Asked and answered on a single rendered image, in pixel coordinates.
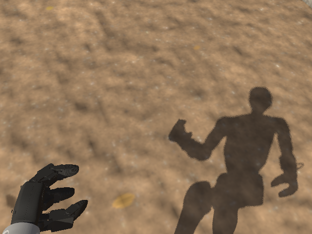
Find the robot left hand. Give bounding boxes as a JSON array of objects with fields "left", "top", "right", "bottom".
[{"left": 11, "top": 163, "right": 88, "bottom": 232}]

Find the robot left forearm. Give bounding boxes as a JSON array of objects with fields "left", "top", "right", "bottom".
[{"left": 2, "top": 222, "right": 40, "bottom": 234}]

